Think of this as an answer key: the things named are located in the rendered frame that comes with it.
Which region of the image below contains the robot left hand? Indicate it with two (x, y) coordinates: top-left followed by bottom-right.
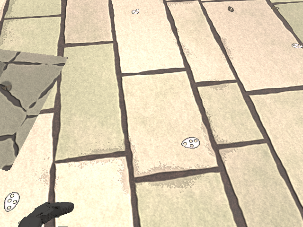
(18, 201), (74, 227)

